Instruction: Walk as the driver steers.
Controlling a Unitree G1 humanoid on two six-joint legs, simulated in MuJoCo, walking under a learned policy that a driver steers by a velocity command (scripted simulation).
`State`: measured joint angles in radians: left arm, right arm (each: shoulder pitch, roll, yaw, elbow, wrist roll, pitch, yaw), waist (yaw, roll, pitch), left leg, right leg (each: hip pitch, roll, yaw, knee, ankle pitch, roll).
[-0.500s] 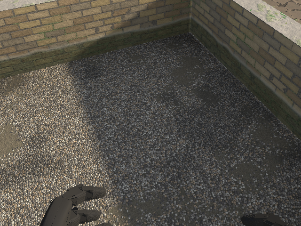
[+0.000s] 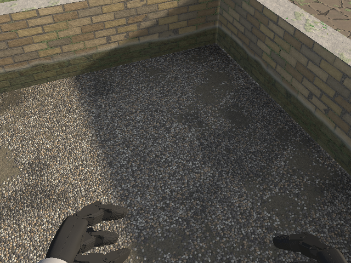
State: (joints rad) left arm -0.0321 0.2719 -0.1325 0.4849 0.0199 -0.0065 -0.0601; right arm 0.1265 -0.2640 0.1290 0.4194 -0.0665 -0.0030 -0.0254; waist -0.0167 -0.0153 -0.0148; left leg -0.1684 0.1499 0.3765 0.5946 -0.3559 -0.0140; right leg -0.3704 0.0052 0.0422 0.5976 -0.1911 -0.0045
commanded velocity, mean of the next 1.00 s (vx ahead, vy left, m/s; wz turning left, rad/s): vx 1.00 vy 0.00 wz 0.00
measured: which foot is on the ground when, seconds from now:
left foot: down 0.00-1.00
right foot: down 0.00-1.00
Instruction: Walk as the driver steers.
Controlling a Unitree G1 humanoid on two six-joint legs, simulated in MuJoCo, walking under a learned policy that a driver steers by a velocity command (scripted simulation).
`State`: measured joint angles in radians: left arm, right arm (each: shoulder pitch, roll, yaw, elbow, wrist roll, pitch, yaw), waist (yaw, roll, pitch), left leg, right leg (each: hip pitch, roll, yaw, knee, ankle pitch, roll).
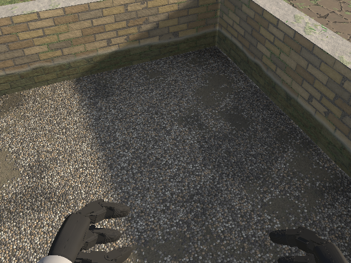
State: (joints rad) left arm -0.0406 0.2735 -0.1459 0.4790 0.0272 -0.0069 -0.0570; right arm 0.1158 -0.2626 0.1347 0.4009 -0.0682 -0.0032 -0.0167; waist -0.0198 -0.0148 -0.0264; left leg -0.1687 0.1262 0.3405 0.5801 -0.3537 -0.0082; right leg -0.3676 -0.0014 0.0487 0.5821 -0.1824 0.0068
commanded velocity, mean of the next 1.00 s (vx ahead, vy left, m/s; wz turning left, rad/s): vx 1.00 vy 0.00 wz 0.00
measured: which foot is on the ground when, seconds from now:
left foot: down 0.00-1.00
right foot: down 0.00-1.00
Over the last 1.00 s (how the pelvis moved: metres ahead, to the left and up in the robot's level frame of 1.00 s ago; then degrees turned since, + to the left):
0.00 0.01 0.00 0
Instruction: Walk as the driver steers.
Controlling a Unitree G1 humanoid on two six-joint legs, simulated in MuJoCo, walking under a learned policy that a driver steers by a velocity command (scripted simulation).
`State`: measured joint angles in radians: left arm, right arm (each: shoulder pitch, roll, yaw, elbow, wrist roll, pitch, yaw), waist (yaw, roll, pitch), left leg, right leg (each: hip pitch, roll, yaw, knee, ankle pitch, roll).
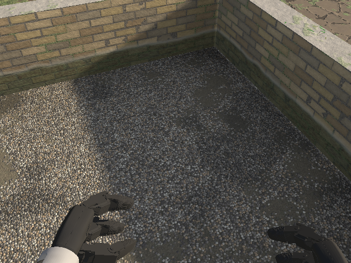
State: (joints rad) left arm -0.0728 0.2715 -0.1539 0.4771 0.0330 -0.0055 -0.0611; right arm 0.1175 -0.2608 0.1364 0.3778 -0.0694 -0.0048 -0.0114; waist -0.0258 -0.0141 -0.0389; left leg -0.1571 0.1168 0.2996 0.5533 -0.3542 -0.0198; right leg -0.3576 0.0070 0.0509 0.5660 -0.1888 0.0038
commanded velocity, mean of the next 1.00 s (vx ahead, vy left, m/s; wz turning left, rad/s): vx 0.41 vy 0.00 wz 0.00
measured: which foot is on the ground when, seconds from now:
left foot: down 0.00-1.00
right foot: down 0.00-1.00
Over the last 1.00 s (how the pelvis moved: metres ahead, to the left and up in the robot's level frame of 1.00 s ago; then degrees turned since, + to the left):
0.01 0.00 0.00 0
